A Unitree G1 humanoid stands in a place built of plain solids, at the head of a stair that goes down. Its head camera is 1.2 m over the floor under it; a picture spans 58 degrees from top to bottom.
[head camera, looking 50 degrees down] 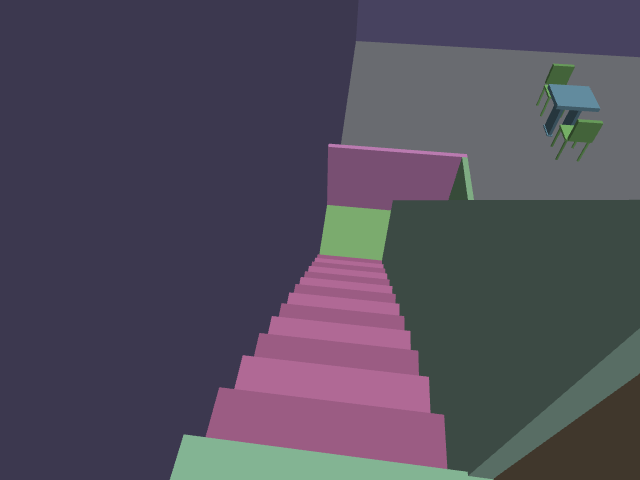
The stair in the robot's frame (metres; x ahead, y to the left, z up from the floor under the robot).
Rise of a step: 0.21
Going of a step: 0.21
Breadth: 0.73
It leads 7 degrees to the right of straight ahead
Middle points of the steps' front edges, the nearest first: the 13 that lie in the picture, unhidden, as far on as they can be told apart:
0.30 -0.01 0.00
0.50 -0.03 -0.21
0.71 -0.06 -0.41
0.92 -0.08 -0.62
1.13 -0.11 -0.83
1.34 -0.13 -1.03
1.55 -0.16 -1.24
1.76 -0.18 -1.45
1.96 -0.21 -1.65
2.17 -0.24 -1.86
2.38 -0.26 -2.07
2.59 -0.29 -2.27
2.80 -0.31 -2.48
